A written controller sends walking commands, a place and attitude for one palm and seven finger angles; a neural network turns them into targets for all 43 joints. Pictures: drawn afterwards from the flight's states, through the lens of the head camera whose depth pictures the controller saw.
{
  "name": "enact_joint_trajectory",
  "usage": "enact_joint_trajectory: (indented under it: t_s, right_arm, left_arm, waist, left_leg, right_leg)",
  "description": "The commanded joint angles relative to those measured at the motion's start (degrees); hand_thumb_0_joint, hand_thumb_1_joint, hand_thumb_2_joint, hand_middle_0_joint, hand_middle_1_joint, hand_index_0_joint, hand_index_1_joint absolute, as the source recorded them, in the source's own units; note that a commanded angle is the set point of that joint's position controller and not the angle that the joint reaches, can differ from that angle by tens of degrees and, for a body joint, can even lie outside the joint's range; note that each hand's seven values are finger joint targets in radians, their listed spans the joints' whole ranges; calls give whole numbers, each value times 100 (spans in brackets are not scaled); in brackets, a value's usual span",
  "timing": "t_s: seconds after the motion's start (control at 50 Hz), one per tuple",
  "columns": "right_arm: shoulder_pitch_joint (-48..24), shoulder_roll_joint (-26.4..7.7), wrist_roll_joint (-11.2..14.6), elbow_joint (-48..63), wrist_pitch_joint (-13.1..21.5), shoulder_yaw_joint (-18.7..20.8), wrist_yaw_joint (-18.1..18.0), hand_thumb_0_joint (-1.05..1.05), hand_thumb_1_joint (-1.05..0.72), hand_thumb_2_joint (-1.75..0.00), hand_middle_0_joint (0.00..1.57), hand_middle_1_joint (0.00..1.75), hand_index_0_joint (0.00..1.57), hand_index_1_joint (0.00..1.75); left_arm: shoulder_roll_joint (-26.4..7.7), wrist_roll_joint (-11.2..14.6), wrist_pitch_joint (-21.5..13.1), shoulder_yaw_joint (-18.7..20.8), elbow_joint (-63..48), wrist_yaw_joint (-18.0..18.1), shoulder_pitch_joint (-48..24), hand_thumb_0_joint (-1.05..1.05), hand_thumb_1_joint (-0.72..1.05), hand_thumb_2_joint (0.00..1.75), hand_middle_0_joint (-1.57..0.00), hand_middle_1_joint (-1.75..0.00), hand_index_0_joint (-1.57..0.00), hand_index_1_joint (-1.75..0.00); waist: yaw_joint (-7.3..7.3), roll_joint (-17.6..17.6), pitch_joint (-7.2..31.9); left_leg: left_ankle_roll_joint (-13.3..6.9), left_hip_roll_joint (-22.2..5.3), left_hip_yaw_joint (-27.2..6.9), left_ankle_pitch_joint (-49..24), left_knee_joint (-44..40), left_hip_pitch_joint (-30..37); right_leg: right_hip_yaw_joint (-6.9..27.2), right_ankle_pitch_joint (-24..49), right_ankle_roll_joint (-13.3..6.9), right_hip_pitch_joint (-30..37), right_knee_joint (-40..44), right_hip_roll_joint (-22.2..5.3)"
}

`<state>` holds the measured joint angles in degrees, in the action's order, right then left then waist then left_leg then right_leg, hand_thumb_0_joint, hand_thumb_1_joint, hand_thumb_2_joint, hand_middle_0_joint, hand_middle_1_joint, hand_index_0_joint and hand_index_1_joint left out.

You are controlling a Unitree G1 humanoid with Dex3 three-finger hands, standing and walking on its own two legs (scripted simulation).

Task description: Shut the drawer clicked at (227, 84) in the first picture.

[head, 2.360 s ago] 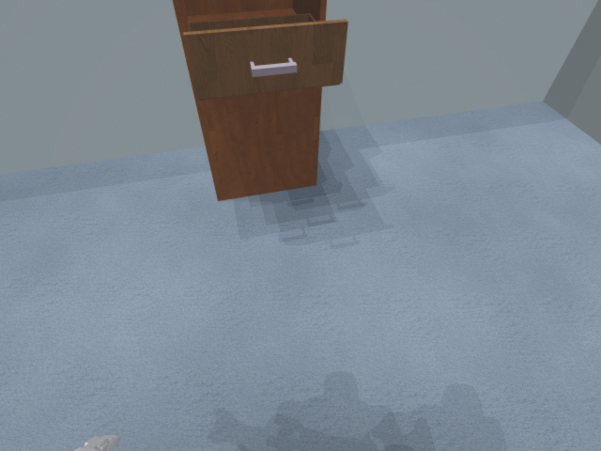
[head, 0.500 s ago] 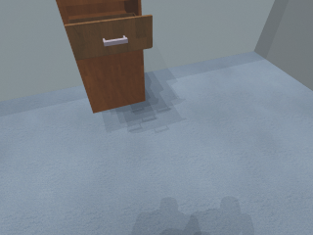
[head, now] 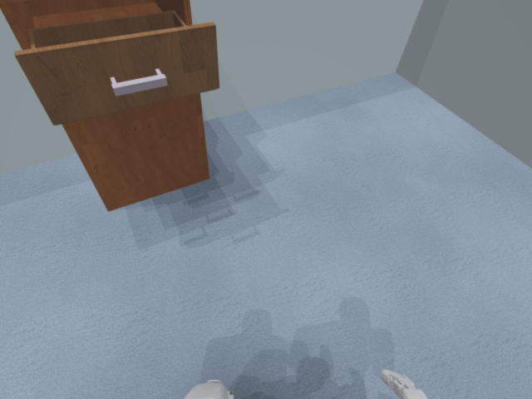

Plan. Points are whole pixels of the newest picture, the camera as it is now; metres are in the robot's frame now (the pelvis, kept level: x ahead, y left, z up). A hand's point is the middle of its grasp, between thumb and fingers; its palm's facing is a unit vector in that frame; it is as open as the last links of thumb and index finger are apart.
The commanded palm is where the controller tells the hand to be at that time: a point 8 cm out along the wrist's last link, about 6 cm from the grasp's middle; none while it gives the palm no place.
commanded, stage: walk to a spot facing it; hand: left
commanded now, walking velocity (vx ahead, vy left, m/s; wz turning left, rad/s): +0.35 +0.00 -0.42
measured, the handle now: (138, 80) +0.77 +0.42 +0.02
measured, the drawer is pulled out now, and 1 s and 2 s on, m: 0.29 0.29 0.29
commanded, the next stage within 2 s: turn to face it in 0.70 s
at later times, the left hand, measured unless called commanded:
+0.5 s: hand (218, 267) +0.37 +0.14 -0.14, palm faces -0.30 -0.94 -0.16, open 7.4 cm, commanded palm none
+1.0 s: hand (242, 231) +0.48 +0.11 -0.16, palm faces -0.28 -0.94 -0.21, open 7.3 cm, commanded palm none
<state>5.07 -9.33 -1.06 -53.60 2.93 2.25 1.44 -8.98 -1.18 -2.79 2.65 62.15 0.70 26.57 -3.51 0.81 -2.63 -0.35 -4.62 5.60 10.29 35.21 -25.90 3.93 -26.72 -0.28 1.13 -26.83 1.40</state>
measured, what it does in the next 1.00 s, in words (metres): walks ahead, turning right: right foot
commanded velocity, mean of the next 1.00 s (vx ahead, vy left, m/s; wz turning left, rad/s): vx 0.24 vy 0.00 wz -0.24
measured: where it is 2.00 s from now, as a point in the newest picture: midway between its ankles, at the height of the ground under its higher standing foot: (298, 343)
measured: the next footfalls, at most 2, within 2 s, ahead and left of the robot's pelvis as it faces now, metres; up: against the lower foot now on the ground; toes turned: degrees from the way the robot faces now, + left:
right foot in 0.58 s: +0.35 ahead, -0.15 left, +0.00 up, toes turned -26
left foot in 1.02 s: +0.55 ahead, +0.00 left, +0.00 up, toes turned -14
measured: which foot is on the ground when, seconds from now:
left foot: down 0.00-0.58, up 0.60-1.00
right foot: down 0.00-0.02, up 0.04-0.56, down 0.58-1.00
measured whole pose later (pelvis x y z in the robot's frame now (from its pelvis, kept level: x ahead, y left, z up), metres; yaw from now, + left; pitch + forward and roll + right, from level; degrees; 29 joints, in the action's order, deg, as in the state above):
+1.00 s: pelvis +0.40 -0.06 +0.01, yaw -21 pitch -1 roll -2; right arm 7.1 -10.6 -0.8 -55.3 1.3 1.8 0.1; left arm -10.9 -0.8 -2.1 2.4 59.3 1.1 16.6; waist -1.4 -1.1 -1.7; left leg 1.8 -5.2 4.5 10.9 38.0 -24.6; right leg -5.1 -18.7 -2.4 -6.1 -25.9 3.0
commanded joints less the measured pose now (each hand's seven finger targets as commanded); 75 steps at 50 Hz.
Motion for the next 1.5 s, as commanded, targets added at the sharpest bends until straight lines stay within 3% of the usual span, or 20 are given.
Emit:
enact_joint_trajectory:
  t_s: [0.0,0.06,0.12,0.3,0.44,0.48,0.52,0.54,0.56,0.58,0.64,0.7,0.96,1.0,1.02,1.14,1.32,1.44,1.46,1.48]
  right_arm:
    - [2464,-1734,-62,-354,81,404,-214,0,-90,-90,20,30,20,30]
    - [1261,-751,-50,-126,151,181,-241,0,-90,-90,20,30,20,30]
    - [1144,-473,-16,-219,286,116,-290,0,-90,-90,20,30,20,30]
    - [2022,-684,7,-467,326,144,-290,0,-90,-90,20,30,20,30]
    - [2489,-820,-75,-631,197,132,-283,0,-90,-90,20,30,20,30]
    - [2425,-964,-73,-593,178,170,-286,0,-90,-90,20,30,20,30]
    - [2210,-1140,-26,-476,142,202,-254,0,-90,-90,20,30,20,30]
    - [2172,-996,61,-360,133,169,-178,0,-90,-90,20,30,20,30]
    - [2207,-535,139,-94,165,93,-189,0,-90,-90,20,30,20,30]
    - [1553,-655,112,65,164,126,-247,0,-90,-90,20,30,20,30]
    - [1233,-627,-15,27,36,138,-228,0,-90,-90,20,30,20,30]
    - [1734,-436,-51,-168,-156,120,-216,0,-90,-90,20,30,20,30]
    - [769,-375,10,-169,-85,-32,-148,0,-90,-90,20,30,20,30]
    - [1400,-1096,-63,-260,-61,106,-169,0,-90,-90,20,30,20,30]
    - [1547,-1398,-14,-252,-130,158,-194,0,-90,-90,20,30,20,30]
    - [637,-1099,-8,88,-237,163,-247,0,-90,-90,20,30,20,30]
    - [934,-1296,-38,223,-349,401,-214,0,-90,-90,20,30,20,30]
    - [642,-1353,0,437,-435,506,-172,0,-90,-90,20,30,20,30]
    - [650,-1107,48,508,-447,482,-138,0,-90,-90,20,30,20,30]
    - [718,-692,68,666,-442,416,-124,0,-90,-90,20,30,20,30]
  left_arm:
    - [-533,53,-124,213,-593,-70,-13,0,90,90,-20,-30,-20,-30]
    - [-454,-60,14,199,-659,-181,-716,0,90,90,-20,-30,-20,-30]
    - [-221,-82,219,220,-517,-239,-401,0,90,90,-20,-30,-20,-30]
    - [-263,-104,351,187,-1090,-367,-1878,0,90,90,-20,-30,-20,-30]
    - [-274,-50,276,129,-1408,-384,-2842,0,90,90,-20,-30,-20,-30]
    - [-390,-54,225,157,-1341,-367,-2488,0,90,90,-20,-30,-20,-30]
    - [-666,-79,116,241,-995,-317,-1213,0,90,90,-20,-30,-20,-30]
    - [-1172,-99,41,385,-771,-264,-411,0,90,90,-20,-30,-20,-30]
    - [-1873,-21,6,536,-712,-176,117,0,90,90,-20,-30,-20,-30]
    - [-2058,119,77,567,-693,-123,123,0,90,90,-20,-30,-20,-30]
    - [-1255,77,15,322,-991,-40,-1110,0,90,90,-20,-30,-20,-30]
    - [-1082,-9,-73,264,-1010,-27,-1429,0,90,90,-20,-30,-20,-30]
    - [-824,43,-2,74,-451,96,-804,0,90,90,-20,-30,-20,-30]
    - [-657,95,74,60,-495,115,-500,0,90,90,-20,-30,-20,-30]
    - [-549,115,96,-11,-559,114,-391,0,90,90,-20,-30,-20,-30]
    - [-625,31,310,185,-703,35,-1043,0,90,90,-20,-30,-20,-30]
    - [-606,35,400,275,-1226,53,-1619,0,90,90,-20,-30,-20,-30]
    - [-780,104,319,283,-1315,111,-1106,0,90,90,-20,-30,-20,-30]
    - [-1108,53,282,352,-1319,146,-929,0,90,90,-20,-30,-20,-30]
    - [-1715,-47,251,441,-1415,176,-950,0,90,90,-20,-30,-20,-30]
  waist:
    - [965,-1660,1244]
    - [506,-851,-235]
    - [162,-769,-42]
    - [468,-556,-365]
    - [721,-703,-576]
    - [534,-756,-244]
    - [-90,-588,557]
    - [-453,-123,1196]
    - [-449,1010,1870]
    - [-516,431,1639]
    - [165,-93,359]
    - [614,219,308]
    - [411,396,219]
    - [543,-969,771]
    - [512,-1864,869]
    - [313,-762,408]
    - [537,-887,557]
    - [221,-831,777]
    - [112,-158,770]
    - [98,1672,650]
  left_leg:
    - [-1050,-2492,-3694,1394,-2079,3431]
    - [-739,-1891,-2300,2067,-2523,1406]
    - [-501,-1403,-791,480,-2413,1091]
    - [-689,-1406,273,-1013,-2509,2346]
    - [-591,-1618,866,-2435,-2021,2871]
    - [-527,-1638,1103,-3961,-1238,3088]
    - [-248,-1399,1389,-4711,635,2626]
    - [2,-1202,1428,-3100,2244,1077]
    - [371,-154,1063,2097,4333,-911]
    - [257,-199,117,2289,4915,-1362]
    - [280,-718,-423,1018,4270,-1009]
    - [403,-624,-286,840,3294,-355]
    - [150,110,-88,-488,-434,1095]
    - [-455,-990,-1362,-3341,-747,2646]
    - [-1127,-1868,-2393,-4413,-1147,2821]
    - [-933,-990,-1834,-1168,-1896,1187]
    - [-1019,-808,-2453,-655,-1766,1346]
    - [-636,-348,-2577,-949,-1020,562]
    - [-290,49,-2224,45,-369,-328]
    - [254,919,-860,1808,1113,-1337]
  right_leg:
    - [-202,-568,-289,-3424,-4747,148]
    - [-171,723,-245,-3829,-5181,-629]
    - [-295,1316,-111,-3353,-4685,-730]
    - [-725,2131,143,-4391,-2857,-897]
    - [-1151,1626,-169,-3813,-1430,-559]
    - [-1384,1157,-367,-3137,-1160,-254]
    - [-1668,1399,-564,-1260,-559,172]
    - [-745,1740,-876,652,-387,-585]
    - [2454,2781,-1741,1976,83,-2520]
    - [2696,3244,-1964,1523,602,-2730]
    - [1289,2654,-1339,-842,1027,-2005]
    - [407,3060,-1110,-1801,1118,-1526]
    - [-389,4186,-513,-900,240,-1254]
    - [-969,2234,32,-1928,-1465,-658]
    - [-1055,-837,261,-2505,-2779,-247]
    - [-454,143,343,-2718,-3530,-575]
    - [-445,177,442,-2746,-2428,-393]
    - [-500,1163,342,-973,-26,-199]
    - [155,1017,147,-164,839,-915]
    - [1791,1020,-494,102,1415,-2621]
